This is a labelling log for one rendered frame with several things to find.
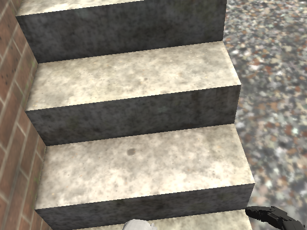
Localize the robot left thigh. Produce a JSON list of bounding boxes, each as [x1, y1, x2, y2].
[[122, 218, 157, 230]]

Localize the robot right hand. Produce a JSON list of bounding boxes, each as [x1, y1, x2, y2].
[[245, 206, 305, 230]]

